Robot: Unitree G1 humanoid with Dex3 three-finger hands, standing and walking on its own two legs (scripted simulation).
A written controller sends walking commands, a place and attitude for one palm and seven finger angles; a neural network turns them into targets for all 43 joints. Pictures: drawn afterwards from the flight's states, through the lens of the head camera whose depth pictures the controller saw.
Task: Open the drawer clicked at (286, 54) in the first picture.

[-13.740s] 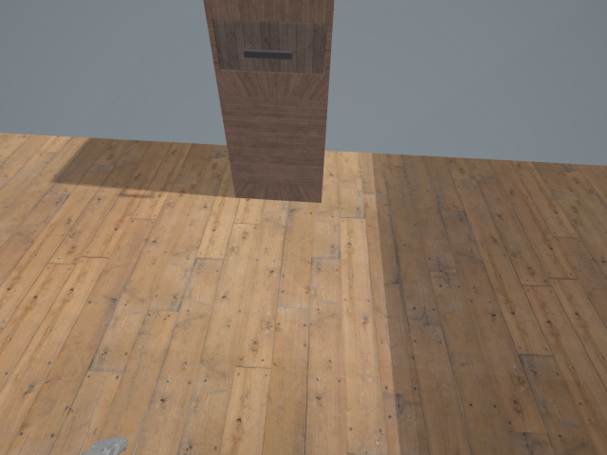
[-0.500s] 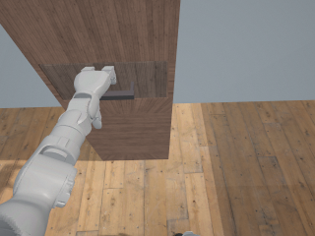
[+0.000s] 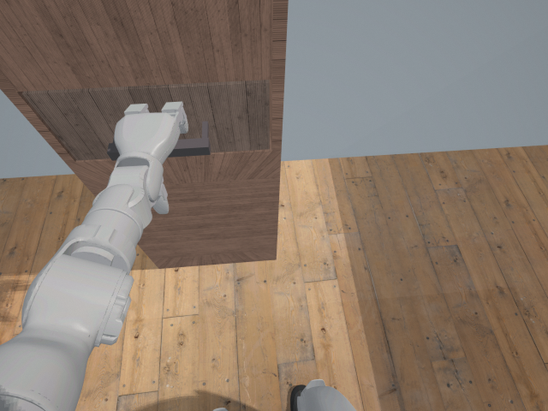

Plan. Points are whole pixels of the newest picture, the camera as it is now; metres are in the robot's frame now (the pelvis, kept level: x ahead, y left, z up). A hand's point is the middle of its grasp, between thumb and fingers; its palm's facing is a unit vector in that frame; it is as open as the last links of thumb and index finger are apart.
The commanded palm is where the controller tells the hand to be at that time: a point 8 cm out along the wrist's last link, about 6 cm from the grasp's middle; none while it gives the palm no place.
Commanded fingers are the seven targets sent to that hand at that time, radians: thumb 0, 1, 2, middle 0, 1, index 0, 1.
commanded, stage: lower the fingers behind the handle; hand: left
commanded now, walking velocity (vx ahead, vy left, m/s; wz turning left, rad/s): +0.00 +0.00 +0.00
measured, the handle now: (161, 139) +0.57 +0.15 +0.00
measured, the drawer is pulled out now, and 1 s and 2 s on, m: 0.00 0.00 0.00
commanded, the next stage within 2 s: close the thumb around the handle in 1.02 s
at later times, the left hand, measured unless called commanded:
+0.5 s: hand (155, 171) +0.51 +0.16 -0.01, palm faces -0.07 -0.02 -1.00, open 13.8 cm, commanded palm +0.49 +0.16 +0.03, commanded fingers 0.00 -0.50 0.30 -0.30 -1.20 -0.30 -1.20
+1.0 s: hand (156, 174) +0.51 +0.16 -0.02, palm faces -0.07 -0.02 -1.00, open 13.9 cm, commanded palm +0.49 +0.16 +0.03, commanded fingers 0.00 -0.50 0.30 -0.30 -1.20 -0.30 -1.20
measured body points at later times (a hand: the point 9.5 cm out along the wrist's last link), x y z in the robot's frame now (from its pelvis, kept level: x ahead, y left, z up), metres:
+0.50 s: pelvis +0.00 +0.00 -0.02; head +0.12 -0.01 +0.42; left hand +0.51 +0.16 +0.04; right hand +0.00 -0.27 -0.15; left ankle -0.04 +0.10 -0.71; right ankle +0.03 -0.10 -0.71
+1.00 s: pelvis -0.01 +0.00 -0.02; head +0.12 -0.01 +0.41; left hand +0.51 +0.16 +0.04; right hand -0.01 -0.26 -0.16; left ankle -0.04 +0.10 -0.71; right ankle +0.03 -0.10 -0.71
